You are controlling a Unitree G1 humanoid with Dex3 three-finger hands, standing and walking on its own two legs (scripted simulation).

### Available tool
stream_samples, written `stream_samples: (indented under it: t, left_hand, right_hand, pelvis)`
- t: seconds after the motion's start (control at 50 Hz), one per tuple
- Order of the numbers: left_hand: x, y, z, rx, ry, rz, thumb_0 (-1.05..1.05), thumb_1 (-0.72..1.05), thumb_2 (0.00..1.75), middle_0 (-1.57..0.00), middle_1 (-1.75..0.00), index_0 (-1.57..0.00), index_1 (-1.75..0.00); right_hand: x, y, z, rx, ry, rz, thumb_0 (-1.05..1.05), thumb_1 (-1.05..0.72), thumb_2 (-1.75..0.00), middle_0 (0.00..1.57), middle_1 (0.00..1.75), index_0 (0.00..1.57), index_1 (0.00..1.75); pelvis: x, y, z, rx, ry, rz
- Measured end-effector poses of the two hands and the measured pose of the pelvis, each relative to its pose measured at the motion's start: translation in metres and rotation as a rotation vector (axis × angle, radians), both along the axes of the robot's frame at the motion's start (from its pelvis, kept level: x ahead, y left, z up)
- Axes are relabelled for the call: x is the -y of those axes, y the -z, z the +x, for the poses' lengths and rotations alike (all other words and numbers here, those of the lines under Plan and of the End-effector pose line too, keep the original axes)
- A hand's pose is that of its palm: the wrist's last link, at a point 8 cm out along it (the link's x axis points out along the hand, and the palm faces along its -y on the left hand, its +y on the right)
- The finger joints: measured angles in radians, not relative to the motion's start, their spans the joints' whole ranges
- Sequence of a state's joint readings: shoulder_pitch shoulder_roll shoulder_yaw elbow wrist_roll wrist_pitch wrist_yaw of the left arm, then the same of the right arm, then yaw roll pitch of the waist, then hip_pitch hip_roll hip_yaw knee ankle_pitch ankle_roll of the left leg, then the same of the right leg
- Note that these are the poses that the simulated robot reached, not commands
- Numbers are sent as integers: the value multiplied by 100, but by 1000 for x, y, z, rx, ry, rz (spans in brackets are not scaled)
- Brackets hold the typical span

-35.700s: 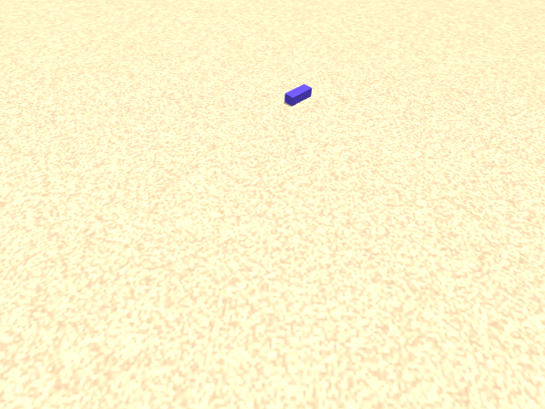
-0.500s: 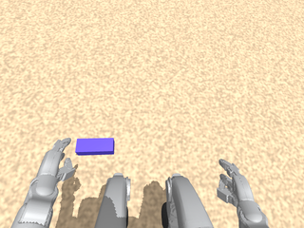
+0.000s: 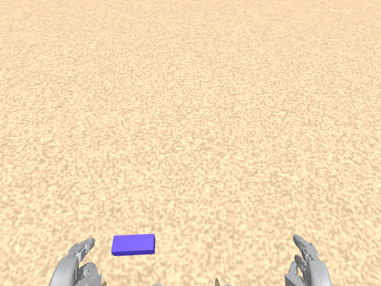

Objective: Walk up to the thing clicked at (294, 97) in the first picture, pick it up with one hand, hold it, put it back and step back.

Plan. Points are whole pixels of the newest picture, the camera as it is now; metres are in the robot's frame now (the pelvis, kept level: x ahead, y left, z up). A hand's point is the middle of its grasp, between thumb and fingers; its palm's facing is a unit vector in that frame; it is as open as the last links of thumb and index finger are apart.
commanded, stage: home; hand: left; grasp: from above
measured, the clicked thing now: (134, 244) +0.44 +0.24 -0.68
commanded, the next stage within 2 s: stand in 2.00 s
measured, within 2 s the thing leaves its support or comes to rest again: neither
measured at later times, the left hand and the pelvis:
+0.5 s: hand (99, 282) +0.16 +0.18 -0.04, palm faces +0.06 -0.98 -0.19, open 7.4 cm; pelvis +0.00 +0.00 +0.00, yaw +1 degrees
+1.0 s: hand (97, 283) +0.16 +0.18 -0.04, palm faces +0.05 -0.98 -0.19, open 7.4 cm; pelvis +0.00 +0.00 +0.00, yaw +0 degrees
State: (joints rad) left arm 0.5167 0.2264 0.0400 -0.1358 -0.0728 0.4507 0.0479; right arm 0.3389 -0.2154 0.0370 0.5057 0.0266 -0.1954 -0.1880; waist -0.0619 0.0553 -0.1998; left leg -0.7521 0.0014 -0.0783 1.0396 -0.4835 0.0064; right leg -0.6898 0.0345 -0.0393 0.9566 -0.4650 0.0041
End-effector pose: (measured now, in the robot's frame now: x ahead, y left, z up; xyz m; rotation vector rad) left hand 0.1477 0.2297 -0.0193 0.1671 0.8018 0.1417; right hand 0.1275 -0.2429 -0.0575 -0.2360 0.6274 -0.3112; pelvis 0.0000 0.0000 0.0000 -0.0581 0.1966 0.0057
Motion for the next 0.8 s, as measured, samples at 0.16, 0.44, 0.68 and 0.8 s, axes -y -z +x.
stream_samples:
  t: [0.16,0.44,0.68,0.8]
  left_hand:
    - [-1,-4,-8,-8,-3,-10,1,91,90,-20,-30,-20,-30]
    - [1,-2,-4,-10,5,-12,1,91,90,-20,-30,-20,-30]
    - [1,-2,0,-7,10,-12,1,91,90,-20,-30,-20,-30]
    - [0,-2,0,-3,14,-11,1,91,90,-20,-30,-20,-30]
  right_hand:
    - [-6,-14,27,88,-57,-9,1,-90,-90,20,30,20,30]
    - [-8,-12,31,69,-89,-10,1,-90,-90,20,30,21,30]
    - [-4,-6,20,35,-63,-13,1,-90,-90,20,30,21,30]
    - [-3,-8,21,44,-60,-16,1,-90,-90,20,30,21,30]
  pelvis:
    - [0,-4,2,26,-7,5]
    - [2,-4,4,30,-8,8]
    - [1,-4,6,29,-4,8]
    - [0,-4,5,33,-2,8]
